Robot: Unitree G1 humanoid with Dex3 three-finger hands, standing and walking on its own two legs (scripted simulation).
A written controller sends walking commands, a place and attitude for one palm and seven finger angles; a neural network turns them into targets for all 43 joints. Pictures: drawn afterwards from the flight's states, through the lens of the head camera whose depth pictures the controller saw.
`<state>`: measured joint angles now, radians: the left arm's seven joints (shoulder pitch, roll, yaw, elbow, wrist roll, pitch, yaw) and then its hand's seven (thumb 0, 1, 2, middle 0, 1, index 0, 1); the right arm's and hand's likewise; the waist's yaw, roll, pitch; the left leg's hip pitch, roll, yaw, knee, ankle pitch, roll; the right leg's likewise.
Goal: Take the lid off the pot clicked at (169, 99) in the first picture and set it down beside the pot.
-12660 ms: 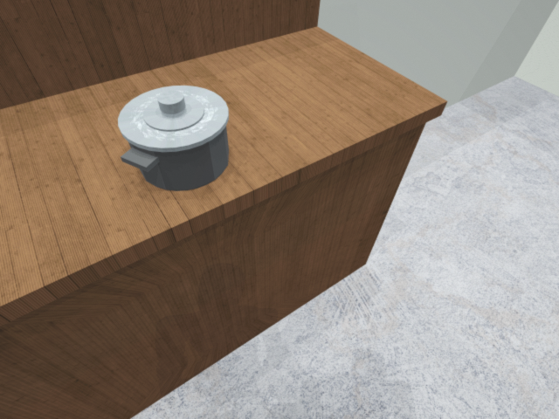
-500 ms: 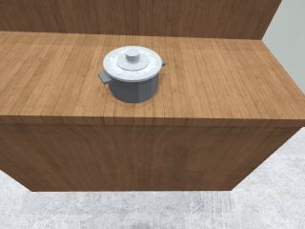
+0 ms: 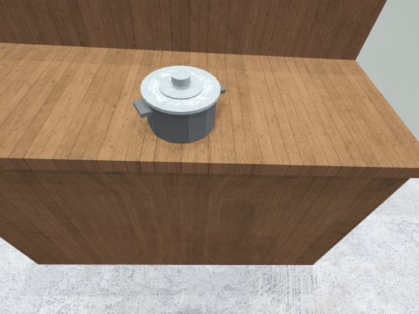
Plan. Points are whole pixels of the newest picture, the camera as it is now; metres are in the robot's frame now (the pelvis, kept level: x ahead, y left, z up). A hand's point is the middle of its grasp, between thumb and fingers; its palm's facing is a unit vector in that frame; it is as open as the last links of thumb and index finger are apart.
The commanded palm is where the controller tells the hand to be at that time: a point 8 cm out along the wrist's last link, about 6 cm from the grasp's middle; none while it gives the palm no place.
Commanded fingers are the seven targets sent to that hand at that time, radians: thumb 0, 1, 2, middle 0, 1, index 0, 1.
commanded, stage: shuffle to correct the standing spot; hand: left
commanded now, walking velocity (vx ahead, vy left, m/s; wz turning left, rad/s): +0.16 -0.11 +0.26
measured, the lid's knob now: (180, 78) +0.56 +0.11 +0.16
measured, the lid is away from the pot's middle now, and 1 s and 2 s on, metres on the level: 0.00 0.00 0.00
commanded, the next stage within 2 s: come to a stop and stand still in 0.74 s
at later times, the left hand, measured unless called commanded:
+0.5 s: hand out of the picture -0.01 +0.14 -0.20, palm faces +0.10 -0.99 -0.10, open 7.4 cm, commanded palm none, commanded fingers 0.00 0.90 0.90 -0.20 -0.30 -0.20 -0.30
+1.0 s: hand (172, 261) +0.27 +0.10 -0.17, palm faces +0.01 -0.98 -0.21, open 7.3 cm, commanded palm none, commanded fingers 0.00 0.90 0.90 -0.20 -0.30 -0.20 -0.30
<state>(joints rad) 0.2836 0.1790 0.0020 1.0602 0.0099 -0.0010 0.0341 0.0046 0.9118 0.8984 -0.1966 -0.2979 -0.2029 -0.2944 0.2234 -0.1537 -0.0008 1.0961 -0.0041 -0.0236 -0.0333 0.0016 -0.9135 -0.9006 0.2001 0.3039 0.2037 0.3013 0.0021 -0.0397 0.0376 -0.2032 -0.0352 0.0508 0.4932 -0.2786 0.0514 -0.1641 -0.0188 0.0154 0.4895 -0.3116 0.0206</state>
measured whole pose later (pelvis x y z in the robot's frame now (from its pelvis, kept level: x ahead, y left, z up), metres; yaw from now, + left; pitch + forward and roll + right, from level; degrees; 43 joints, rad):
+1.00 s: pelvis +0.14 -0.09 -0.01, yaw +3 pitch +1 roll +1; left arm 0.11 0.20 0.05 0.89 0.02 -0.01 0.00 0.00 0.91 0.90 -0.19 -0.30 -0.20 -0.29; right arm 0.36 -0.15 -0.04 1.02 -0.02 0.00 -0.03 0.00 -0.90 -0.90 0.20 0.30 0.21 0.30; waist -0.06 -0.03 0.09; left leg -0.24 0.06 0.05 0.62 -0.42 -0.05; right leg -0.38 -0.07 -0.01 0.58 -0.17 0.03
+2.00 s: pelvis +0.07 -0.09 +0.00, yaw +3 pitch +1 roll +0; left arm 0.22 0.16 0.04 1.05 0.01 0.00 0.03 0.01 0.93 0.90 -0.20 -0.30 -0.20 -0.29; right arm 0.39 -0.11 -0.01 1.14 -0.01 0.00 -0.04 0.00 -0.90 -0.90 0.20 0.30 0.20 0.30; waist -0.05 -0.01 0.01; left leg -0.26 -0.01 0.03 0.47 -0.23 0.02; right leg -0.19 0.00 -0.01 0.47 -0.29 -0.01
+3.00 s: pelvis +0.07 -0.08 +0.00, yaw +2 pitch +0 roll +0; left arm 0.30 0.18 0.00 1.03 0.01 0.00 0.04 0.00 0.91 0.90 -0.20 -0.30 -0.20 -0.29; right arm 0.29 -0.17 0.01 1.04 -0.01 -0.01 -0.03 0.00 -0.93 -0.90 0.20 0.30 0.20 0.30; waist 0.00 0.01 0.01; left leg -0.24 -0.04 0.06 0.52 -0.28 0.05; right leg -0.19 0.00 0.01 0.52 -0.33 0.00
